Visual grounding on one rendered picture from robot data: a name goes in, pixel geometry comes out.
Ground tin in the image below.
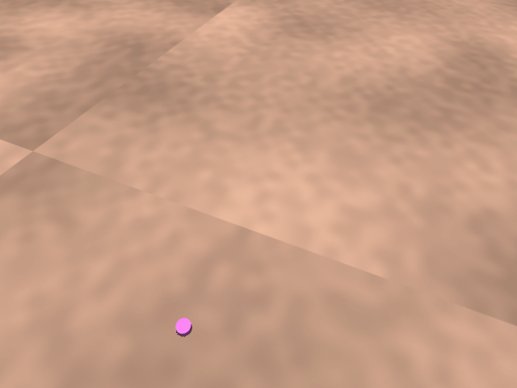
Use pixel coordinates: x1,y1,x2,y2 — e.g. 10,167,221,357
175,318,192,336

